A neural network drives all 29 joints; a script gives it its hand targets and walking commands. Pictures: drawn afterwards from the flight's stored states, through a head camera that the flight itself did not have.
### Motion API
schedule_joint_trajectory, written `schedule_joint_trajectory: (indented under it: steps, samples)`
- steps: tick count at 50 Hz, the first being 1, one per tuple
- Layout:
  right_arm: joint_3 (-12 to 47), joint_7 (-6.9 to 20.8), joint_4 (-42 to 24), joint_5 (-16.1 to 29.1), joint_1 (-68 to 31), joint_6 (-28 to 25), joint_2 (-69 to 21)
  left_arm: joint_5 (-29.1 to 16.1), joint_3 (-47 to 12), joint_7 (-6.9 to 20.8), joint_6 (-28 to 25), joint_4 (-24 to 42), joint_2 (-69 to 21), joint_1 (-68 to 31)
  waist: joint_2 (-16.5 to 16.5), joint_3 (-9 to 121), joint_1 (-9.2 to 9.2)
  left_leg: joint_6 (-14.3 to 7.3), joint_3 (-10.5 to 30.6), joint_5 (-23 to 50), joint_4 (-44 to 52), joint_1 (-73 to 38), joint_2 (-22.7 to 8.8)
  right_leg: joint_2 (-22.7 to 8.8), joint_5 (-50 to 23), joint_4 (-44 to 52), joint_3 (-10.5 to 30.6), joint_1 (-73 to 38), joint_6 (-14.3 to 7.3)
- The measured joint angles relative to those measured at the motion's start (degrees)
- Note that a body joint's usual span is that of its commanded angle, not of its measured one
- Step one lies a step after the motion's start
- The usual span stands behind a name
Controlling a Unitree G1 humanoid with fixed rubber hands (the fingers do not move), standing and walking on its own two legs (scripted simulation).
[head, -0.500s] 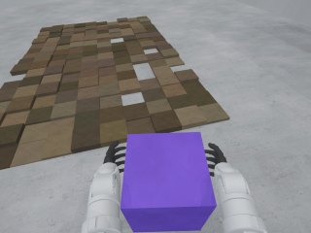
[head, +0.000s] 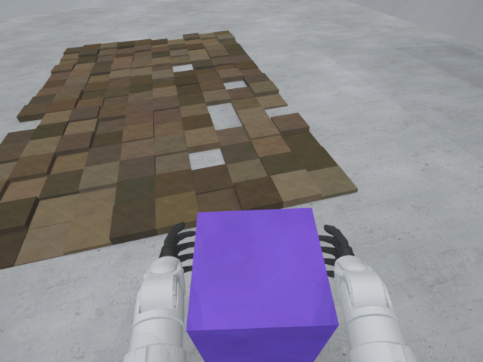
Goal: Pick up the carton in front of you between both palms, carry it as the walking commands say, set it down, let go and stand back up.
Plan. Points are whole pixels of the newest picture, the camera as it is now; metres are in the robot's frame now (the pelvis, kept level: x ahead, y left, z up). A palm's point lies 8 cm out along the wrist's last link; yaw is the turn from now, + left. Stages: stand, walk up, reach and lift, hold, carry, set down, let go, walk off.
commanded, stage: reach and lift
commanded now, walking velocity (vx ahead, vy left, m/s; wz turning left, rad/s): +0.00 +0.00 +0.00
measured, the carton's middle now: (257, 290) +0.29 +0.00 -0.05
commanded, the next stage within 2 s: hold in 0.22 s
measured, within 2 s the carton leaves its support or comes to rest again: neither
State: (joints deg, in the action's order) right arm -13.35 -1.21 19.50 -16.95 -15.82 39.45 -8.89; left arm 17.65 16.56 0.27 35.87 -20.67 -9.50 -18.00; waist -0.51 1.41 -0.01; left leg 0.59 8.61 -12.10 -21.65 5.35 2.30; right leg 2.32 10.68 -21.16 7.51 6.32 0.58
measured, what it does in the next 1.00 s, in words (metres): stands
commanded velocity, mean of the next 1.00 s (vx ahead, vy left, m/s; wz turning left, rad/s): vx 0.04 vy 0.00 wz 0.00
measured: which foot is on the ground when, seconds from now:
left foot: down 0.00-1.00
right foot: down 0.00-1.00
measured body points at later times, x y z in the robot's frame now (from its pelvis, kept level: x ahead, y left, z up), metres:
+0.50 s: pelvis +0.00 +0.00 +0.00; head -0.06 +0.00 +0.45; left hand +0.30 +0.15 +0.05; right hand +0.29 -0.15 +0.04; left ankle +0.00 +0.13 -0.75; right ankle +0.01 -0.13 -0.75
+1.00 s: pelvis -0.01 +0.00 +0.00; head -0.06 +0.00 +0.45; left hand +0.30 +0.16 +0.05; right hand +0.30 -0.15 +0.04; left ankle +0.00 +0.13 -0.74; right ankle +0.01 -0.13 -0.74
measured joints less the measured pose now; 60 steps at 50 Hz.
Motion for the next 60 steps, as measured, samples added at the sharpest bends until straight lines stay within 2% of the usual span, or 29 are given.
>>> schedule_joint_trajectory:
  steps: [12,18,26,38,48,50,53,56,58,60]
  samples:
    - [1.1,0.3,-2.3,0.4,1.0,1.9,0.2,-0.7,-1.5,-0.2,2.2,2.3,0.3,1.1,0.0,-0.2,-0.04,-0.2,-0.3,0.1,0.9,-1.7,0.0,-0.2,-0.1,0.9,0.1,-1.7,0.1]
    - [2.7,-0.1,-5.7,1.4,1.9,4.1,0.4,-1.6,-2.8,-0.7,4.3,5.6,0.5,1.9,0.0,0.1,0.15,-0.2,-0.4,0.6,2.0,-3.0,-0.1,-0.2,-0.6,2.0,0.2,-3.0,0.1]
    - [1.1,0.5,-3.7,-0.2,-0.1,5.9,0.0,-0.1,-1.3,0.0,6.1,4.0,0.1,0.2,0.0,-0.4,0.20,-0.1,-0.5,0.7,1.5,-3.7,-0.2,-0.2,-0.8,1.6,0.0,-3.7,0.0]
    - [-0.8,0.6,-1.9,-1.3,-2.5,5.2,-0.7,1.6,1.0,0.0,5.4,2.3,-0.7,-2.2,0.0,-0.8,0.19,0.0,-0.5,0.8,0.6,-2.7,-0.2,-0.1,-0.8,0.7,-0.3,-2.7,0.0]
    - [-0.4,0.6,-2.3,-1.1,-2.1,5.1,-0.5,1.3,0.5,0.1,5.5,2.8,-0.5,-1.8,0.1,0.0,-0.04,0.0,-0.8,0.5,0.3,-1.8,-0.3,-0.2,-0.5,0.5,-0.7,-2.0,0.0]
    - [0.0,0.5,-3.3,-0.6,-1.4,5.1,-0.4,0.8,-0.3,-0.2,5.6,3.6,-0.4,-1.3,0.3,1.7,-0.38,0.0,-1.8,-2.3,-2.9,1.6,-0.8,-0.6,1.6,-2.0,-2.0,0.8,0.1]
    - [1.2,-0.2,-6.4,1.2,0.0,5.9,0.0,-0.5,-2.6,-1.3,6.6,6.5,-0.1,-0.2,0.7,3.8,-0.83,0.0,-4.4,-10.3,-8.5,6.8,-1.8,-1.6,5.4,-4.4,-3.9,4.2,0.0]
    - [2.5,-0.9,-11.0,3.8,1.1,7.7,0.5,-2.5,-4.6,-2.1,8.9,11.7,0.3,1.1,1.7,5.1,-0.86,-0.6,-8.0,-8.0,-8.8,8.8,-1.9,-3.2,4.3,-6.6,-4.8,6.8,0.4]
    - [3.7,-1.6,-13.9,5.3,1.7,9.8,0.4,-4.1,-5.4,-2.6,11.4,16.0,0.9,2.9,2.2,6.1,-0.42,-1.4,-9.3,-3.7,-7.5,8.8,-1.6,-4.3,9.9,-11.7,-5.6,9.3,0.2]
    - [5.6,-2.5,-16.3,6.2,2.1,12.5,0.5,-6.2,-6.1,-3.2,14.2,19.5,1.9,4.4,1.6,6.9,0.01,-1.9,-9.9,-4.0,-6.4,8.3,-2.2,-4.5,14.0,-18.9,-8.2,13.0,0.1]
